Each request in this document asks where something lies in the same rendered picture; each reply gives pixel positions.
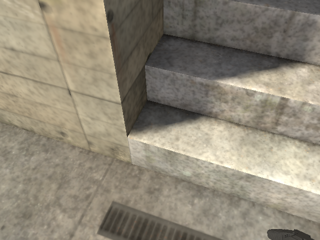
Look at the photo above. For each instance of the stairs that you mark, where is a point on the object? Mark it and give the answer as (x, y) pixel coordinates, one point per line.
(233, 101)

